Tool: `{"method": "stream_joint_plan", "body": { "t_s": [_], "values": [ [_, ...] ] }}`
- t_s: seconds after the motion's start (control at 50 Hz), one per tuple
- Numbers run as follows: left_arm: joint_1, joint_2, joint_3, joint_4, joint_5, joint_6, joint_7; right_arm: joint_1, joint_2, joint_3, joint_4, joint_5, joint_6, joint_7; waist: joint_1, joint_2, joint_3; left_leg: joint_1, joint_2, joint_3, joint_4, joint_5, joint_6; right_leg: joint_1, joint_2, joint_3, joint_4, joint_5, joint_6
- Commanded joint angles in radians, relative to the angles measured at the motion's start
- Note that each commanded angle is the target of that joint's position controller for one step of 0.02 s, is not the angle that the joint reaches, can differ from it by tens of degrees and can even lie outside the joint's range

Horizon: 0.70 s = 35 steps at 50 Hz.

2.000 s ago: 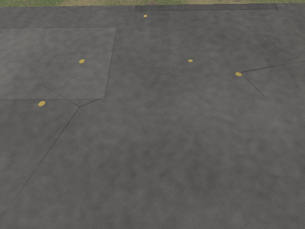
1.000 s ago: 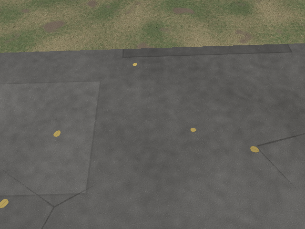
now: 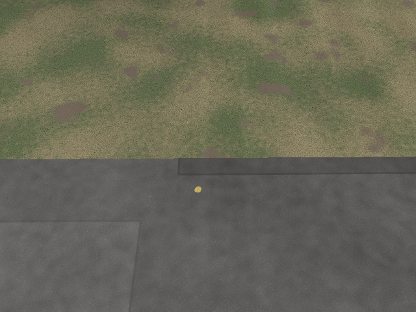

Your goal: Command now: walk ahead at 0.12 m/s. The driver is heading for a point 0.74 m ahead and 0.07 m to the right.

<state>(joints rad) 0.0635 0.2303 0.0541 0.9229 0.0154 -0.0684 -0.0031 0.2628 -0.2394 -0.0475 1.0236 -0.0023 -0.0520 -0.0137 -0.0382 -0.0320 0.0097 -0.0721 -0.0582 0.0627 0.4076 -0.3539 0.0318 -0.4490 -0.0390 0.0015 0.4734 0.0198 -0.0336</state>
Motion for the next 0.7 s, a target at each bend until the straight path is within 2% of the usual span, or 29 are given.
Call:
{"method": "stream_joint_plan", "body": {
  "t_s": [0.02,0.04,0.06,0.08,0.1,0.14,0.18,0.2,0.22,0.24,0.26,0.28,0.3,0.32,0.38,0.44,0.56,0.7],
  "values": [
    [0.178,0.183,0.038,0.015,0.017,0.001,0.013,0.194,-0.022,0.007,0.004,-0.016,-0.011,-0.003,0.008,-0.163,-0.283,-0.258,0.066,-0.042,0.351,0.114,-0.028,0.594,-0.26,0.249,0.049,0.764,-0.231],
    [0.199,0.103,0.019,0.027,0.001,0.015,0.011,0.136,-0.051,0.005,0.002,-0.004,0.002,-0.003,0.057,-0.185,-0.305,-0.302,0.043,-0.069,0.477,-0.264,-0.062,0.567,-0.316,0.345,-0.013,0.654,-0.292],
    [0.165,0.091,0.006,0.025,-0.004,0.018,0.007,0.067,-0.096,-0.007,-0.023,0.015,0.019,-0.005,0.057,-0.149,-0.256,-0.352,0.064,-0.107,0.538,-0.37,-0.068,0.492,-0.302,0.352,-0.062,0.417,-0.277],
    [0.116,0.108,0.007,0.016,-0.001,0.021,0.008,0.026,-0.102,-0.012,-0.028,0.021,0.038,-0.015,0.048,-0.103,-0.206,-0.375,0.087,-0.118,0.564,-0.344,-0.071,0.414,-0.281,0.346,-0.103,0.201,-0.244],
    [0.056,0.123,0.009,0.002,-0.001,0.024,0.012,0.003,-0.106,-0.017,-0.028,0.015,0.056,-0.023,0.034,-0.077,-0.148,-0.366,0.103,-0.116,0.537,-0.288,-0.076,0.31,-0.262,0.321,-0.149,0.052,-0.218],
    [-0.036,0.128,0.01,-0.017,0.006,0.033,0.023,0.016,-0.089,-0.018,-0.016,0.008,0.079,-0.036,-0.004,-0.107,-0.101,-0.269,0.121,-0.105,0.412,-0.179,-0.08,0.156,-0.209,0.262,-0.21,-0.15,-0.166],
    [-0.062,0.118,0.009,-0.014,0.004,0.046,0.028,0.051,-0.055,-0.012,0.015,0.002,0.078,-0.035,-0.026,-0.107,-0.105,-0.133,0.099,-0.062,0.254,0.004,-0.067,0.074,-0.154,0.177,-0.216,-0.224,-0.135],
    [-0.057,0.115,0.009,-0.006,-0.005,0.05,0.029,0.069,-0.046,-0.011,0.031,-0.003,0.075,-0.031,-0.036,-0.1,-0.11,-0.072,0.083,-0.038,0.166,0.11,-0.056,0.056,-0.133,0.146,-0.21,-0.292,-0.117],
    [-0.033,0.105,0.007,0.007,-0.016,0.052,0.029,0.067,-0.051,-0.012,0.036,-0.013,0.076,-0.025,-0.033,-0.087,-0.102,-0.039,0.076,-0.03,0.107,0.16,-0.041,0.044,-0.111,0.126,-0.209,-0.395,-0.088],
    [-0.002,0.091,0.003,0.022,-0.018,0.052,0.027,0.045,-0.074,-0.013,0.025,-0.026,0.078,-0.022,-0.017,-0.05,-0.069,-0.047,0.109,-0.062,0.055,0.176,-0.019,0.032,-0.088,0.109,-0.202,-0.488,-0.044],
    [0.02,0.092,0.002,0.03,-0.009,0.053,0.026,0.02,-0.109,-0.014,0.005,-0.027,0.078,-0.025,0.011,-0.004,-0.029,-0.088,0.168,-0.119,-0.01,0.096,0.01,0.028,-0.062,0.089,-0.168,-0.516,-0.011],
    [0.028,0.071,0.002,0.022,-0.008,0.056,0.029,-0.012,-0.14,-0.019,0.015,-0.013,0.072,-0.023,0.055,0.126,0.014,-0.271,0.161,-0.127,-0.039,-0.131,0.034,0.145,0.0,0.016,-0.142,-0.423,0.018],
    [0.016,0.081,0.002,0.03,0.0,0.056,0.034,-0.046,-0.105,-0.012,0.007,-0.009,0.059,-0.021,0.051,0.132,0.037,-0.347,0.15,-0.129,-0.082,-0.18,0.021,0.237,0.005,0.01,-0.087,-0.327,0.026],
    [0.028,0.085,0.005,0.036,-0.003,0.054,0.035,-0.057,-0.092,-0.008,0.011,-0.013,0.047,-0.022,0.059,0.137,0.033,-0.354,0.152,-0.126,-0.095,-0.145,0.001,0.271,0.006,0.007,-0.06,-0.261,0.016],
    [0.053,0.089,0.008,0.063,-0.007,0.052,0.035,-0.032,-0.093,-0.008,0.021,-0.007,0.022,-0.02,0.047,0.084,0.004,-0.262,0.134,-0.102,-0.048,0.053,-0.023,0.268,-0.005,0.014,-0.037,-0.114,-0.011],
    [0.051,0.082,0.007,0.076,-0.013,0.052,0.029,0.007,-0.086,-0.005,0.036,-0.002,0.023,-0.02,0.034,0.062,-0.023,-0.205,0.126,-0.09,-0.016,0.163,-0.014,0.273,-0.007,0.01,-0.022,-0.033,-0.011],
    [0.056,0.091,0.008,0.102,-0.016,0.064,0.032,0.021,-0.083,-0.001,0.041,-0.001,0.032,-0.02,0.03,0.038,-0.032,-0.176,0.12,-0.079,0.001,0.254,-0.011,0.294,-0.008,0.008,-0.001,0.033,-0.007],
    [0.057,0.099,0.009,0.127,-0.018,0.074,0.039,0.029,-0.072,0.003,0.045,-0.001,0.036,-0.019,0.034,0.038,-0.022,-0.163,0.114,-0.07,0.0,0.289,-0.011,0.304,-0.009,0.01,0.005,0.044,-0.002]
  ]
}}
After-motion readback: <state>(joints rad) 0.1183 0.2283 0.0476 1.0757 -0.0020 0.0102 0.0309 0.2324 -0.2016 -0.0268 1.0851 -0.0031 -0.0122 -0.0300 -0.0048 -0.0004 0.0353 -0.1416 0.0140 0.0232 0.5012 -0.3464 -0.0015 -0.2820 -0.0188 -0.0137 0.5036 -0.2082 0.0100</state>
